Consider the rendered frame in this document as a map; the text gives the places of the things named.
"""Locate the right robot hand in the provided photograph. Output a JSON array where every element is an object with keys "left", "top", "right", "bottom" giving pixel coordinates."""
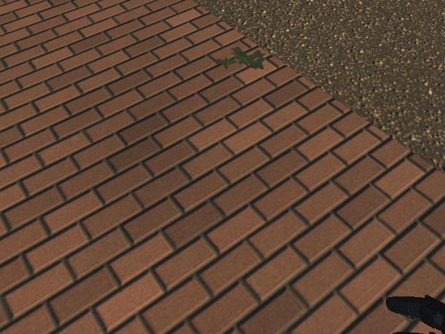
[{"left": 386, "top": 295, "right": 445, "bottom": 334}]

